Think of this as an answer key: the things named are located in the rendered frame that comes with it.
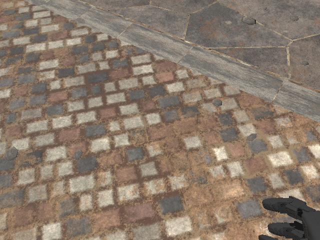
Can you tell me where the robot right hand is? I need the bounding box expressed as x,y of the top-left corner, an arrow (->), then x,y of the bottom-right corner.
258,196 -> 320,240

